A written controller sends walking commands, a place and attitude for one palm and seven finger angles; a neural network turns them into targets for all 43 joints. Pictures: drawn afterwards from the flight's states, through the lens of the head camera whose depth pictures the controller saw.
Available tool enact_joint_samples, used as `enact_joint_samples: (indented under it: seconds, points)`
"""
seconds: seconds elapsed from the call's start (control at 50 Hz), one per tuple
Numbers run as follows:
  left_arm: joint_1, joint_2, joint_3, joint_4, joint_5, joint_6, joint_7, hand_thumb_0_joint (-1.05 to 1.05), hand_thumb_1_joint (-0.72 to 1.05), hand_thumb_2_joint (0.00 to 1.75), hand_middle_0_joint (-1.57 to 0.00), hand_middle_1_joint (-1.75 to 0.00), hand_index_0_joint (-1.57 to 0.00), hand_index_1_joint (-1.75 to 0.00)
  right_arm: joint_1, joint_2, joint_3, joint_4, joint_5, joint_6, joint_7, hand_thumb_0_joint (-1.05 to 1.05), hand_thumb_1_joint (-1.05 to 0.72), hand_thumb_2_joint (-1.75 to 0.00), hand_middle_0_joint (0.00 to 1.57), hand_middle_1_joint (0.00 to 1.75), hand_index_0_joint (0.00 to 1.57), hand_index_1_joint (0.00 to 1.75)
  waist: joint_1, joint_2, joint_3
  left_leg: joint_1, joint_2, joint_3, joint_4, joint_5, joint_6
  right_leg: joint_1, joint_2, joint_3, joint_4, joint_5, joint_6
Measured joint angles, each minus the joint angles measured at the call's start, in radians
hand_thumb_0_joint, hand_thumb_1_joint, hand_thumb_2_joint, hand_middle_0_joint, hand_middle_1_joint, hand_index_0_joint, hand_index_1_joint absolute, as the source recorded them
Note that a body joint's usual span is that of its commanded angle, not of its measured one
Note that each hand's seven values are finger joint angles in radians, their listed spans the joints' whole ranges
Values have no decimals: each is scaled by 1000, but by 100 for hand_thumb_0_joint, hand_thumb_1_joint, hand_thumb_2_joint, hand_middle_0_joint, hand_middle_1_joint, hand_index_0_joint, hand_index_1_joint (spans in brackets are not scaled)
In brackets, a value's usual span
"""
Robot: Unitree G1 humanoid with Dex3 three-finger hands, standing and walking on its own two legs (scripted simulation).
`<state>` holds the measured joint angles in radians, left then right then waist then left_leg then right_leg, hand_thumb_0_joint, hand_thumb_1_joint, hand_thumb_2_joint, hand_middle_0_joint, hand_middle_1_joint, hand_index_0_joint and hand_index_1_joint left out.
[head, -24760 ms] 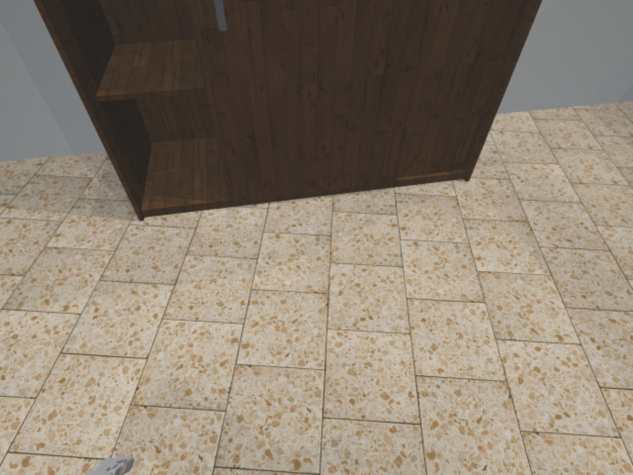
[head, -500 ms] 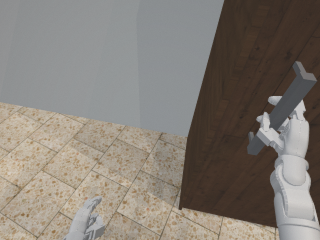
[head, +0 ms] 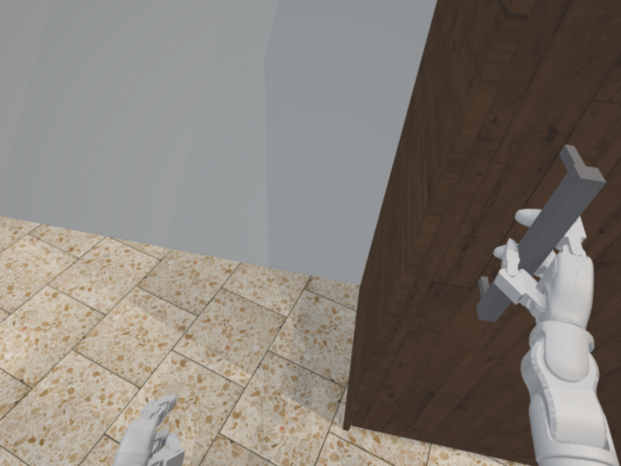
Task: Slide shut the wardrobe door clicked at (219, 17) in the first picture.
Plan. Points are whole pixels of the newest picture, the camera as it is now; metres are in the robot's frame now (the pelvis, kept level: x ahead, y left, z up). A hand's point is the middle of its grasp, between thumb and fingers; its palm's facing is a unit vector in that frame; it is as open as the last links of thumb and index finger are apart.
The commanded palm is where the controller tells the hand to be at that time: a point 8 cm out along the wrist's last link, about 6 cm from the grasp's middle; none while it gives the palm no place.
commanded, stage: loosen the grip on the handle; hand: right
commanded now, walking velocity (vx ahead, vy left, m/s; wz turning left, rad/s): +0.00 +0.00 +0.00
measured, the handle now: (523, 243) +0.37 -0.24 +0.15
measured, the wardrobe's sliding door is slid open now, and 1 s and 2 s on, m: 0.00 0.00 0.00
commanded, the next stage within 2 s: slip the hand off the handle in 0.66 s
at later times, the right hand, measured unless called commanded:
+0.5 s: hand (508, 269) +0.33 -0.21 +0.14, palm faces +0.36 +0.92 -0.13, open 12.9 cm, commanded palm +0.28 -0.25 +0.14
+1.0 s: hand (529, 281) +0.32 -0.24 +0.13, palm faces +0.39 +0.91 -0.15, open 14.6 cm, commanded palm +0.27 -0.28 +0.14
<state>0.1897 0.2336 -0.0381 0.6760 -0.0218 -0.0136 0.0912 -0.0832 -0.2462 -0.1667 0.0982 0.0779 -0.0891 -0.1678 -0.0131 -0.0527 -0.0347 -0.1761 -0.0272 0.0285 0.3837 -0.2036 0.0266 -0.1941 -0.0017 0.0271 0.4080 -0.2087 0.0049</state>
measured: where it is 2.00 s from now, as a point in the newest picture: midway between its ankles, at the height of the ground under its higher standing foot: outside the picture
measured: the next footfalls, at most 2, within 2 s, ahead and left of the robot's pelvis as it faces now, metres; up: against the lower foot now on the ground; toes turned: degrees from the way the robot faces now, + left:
none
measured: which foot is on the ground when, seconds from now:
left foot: down 0.00-1.00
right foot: down 0.00-1.00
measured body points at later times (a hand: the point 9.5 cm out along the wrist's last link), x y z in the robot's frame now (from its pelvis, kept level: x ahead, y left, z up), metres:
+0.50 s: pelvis -0.03 +0.00 -0.02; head -0.04 +0.00 +0.43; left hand +0.13 +0.24 -0.09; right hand +0.30 -0.26 +0.15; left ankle +0.00 +0.10 -0.74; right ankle +0.01 -0.12 -0.74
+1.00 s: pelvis +0.01 -0.01 -0.02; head +0.00 +0.00 +0.43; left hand +0.19 +0.22 -0.10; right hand +0.29 -0.29 +0.14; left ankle +0.00 +0.10 -0.74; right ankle +0.01 -0.12 -0.74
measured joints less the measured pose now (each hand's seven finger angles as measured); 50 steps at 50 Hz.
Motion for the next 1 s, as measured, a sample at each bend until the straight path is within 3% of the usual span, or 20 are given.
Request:
enact_joint_samples:
  seconds: [0.08,0.12,0.14,0.18,0.22,0.36,0.44,0.54,0.78,1.0]
  points:
    - [2,-9,-6,2,2,2,-2,1,90,90,-20,-30,-20,-30,-4,3,8,3,-2,-6,2,-4,-72,-82,46,140,19,137,-2,1,1,1,5,-3,-6,5,-5,1,4,-3,-7,5,-5]
    - [2,-28,14,-3,14,-16,-16,1,90,90,-20,-30,-20,-30,-78,-36,-7,43,-66,-7,75,-6,-65,-80,46,140,20,138,-32,23,25,-18,0,-11,6,11,-4,-14,-1,-13,9,5,-8]
    - [-2,-37,20,5,9,-36,-24,1,90,90,-20,-30,-20,-30,-129,-49,-12,78,-57,11,107,-7,-61,-80,46,140,22,138,-39,43,28,-40,3,-12,29,9,-1,-26,2,-15,10,11,-5]
    - [-9,-40,27,6,-3,-80,-37,1,90,90,-20,-30,-20,-30,-181,-28,-44,106,4,49,134,-6,-56,-78,46,140,27,138,-37,59,31,-65,10,-12,65,-1,3,-41,8,-16,23,17,2]
    - [-12,-28,28,-5,-1,-110,-44,1,90,90,-20,-30,-20,-30,-160,2,-70,92,33,50,110,-5,-51,-75,46,140,31,139,-26,48,22,-80,9,-19,92,-10,0,-55,7,-25,54,5,1]
    - [8,-3,11,-25,-3,-146,-33,1,90,90,-20,-30,-20,-30,-157,8,-45,130,-41,25,-28,-1,-8,-52,45,140,33,136,3,53,-13,-129,15,-25,191,-54,-3,-96,14,-32,137,-34,-8]
    - [29,5,6,-15,-4,-156,-15,1,90,90,-20,-30,-20,-30,-161,-9,-28,141,-53,-2,-30,0,21,-38,43,137,33,134,5,60,-10,-131,10,-21,206,-64,-1,-103,9,-28,162,-50,-7]
    - [46,10,6,8,-1,-159,-1,1,90,90,-20,-30,-20,-30,-147,-28,-22,123,-41,-14,-12,0,42,-27,39,131,33,130,2,58,-1,-129,6,-16,205,-73,-1,-109,4,-23,177,-65,-7]
    - [40,-2,13,0,12,-154,-19,1,90,90,-20,-30,-20,-30,-9,9,-25,-50,-11,25,-5,-1,54,-21,30,119,27,118,-20,36,-17,-133,10,-23,216,-108,-7,-113,9,-30,188,-102,-12]
    - [8,-12,7,-20,8,-128,-11,1,90,90,-20,-30,-20,-30,26,-20,-72,-50,5,8,38,-1,55,-20,27,116,26,115,-30,33,-36,-140,10,-14,235,-128,-5,-125,8,-21,213,-122,-10]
